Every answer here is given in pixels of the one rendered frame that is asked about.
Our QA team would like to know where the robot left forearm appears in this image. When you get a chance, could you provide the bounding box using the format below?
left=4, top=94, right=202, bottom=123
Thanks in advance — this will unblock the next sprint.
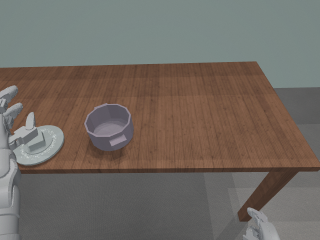
left=0, top=149, right=22, bottom=240

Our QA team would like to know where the pot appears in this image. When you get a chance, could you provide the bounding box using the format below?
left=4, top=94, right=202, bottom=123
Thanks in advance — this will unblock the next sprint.
left=84, top=103, right=134, bottom=151

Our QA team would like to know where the table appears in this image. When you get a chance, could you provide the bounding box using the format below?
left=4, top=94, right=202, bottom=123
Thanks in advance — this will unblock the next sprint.
left=0, top=61, right=320, bottom=222

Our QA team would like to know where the left robot hand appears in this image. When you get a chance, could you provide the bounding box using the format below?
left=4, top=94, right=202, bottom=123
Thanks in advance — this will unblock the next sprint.
left=0, top=85, right=38, bottom=151

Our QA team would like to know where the knob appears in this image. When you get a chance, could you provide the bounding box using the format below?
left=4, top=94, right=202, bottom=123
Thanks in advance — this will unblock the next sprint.
left=27, top=131, right=46, bottom=149

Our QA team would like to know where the lid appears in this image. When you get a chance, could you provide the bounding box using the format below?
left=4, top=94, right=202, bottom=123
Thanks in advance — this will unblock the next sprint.
left=13, top=125, right=65, bottom=166

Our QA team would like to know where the right robot hand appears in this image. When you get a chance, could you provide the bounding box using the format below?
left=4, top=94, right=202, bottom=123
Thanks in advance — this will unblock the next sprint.
left=243, top=207, right=280, bottom=240

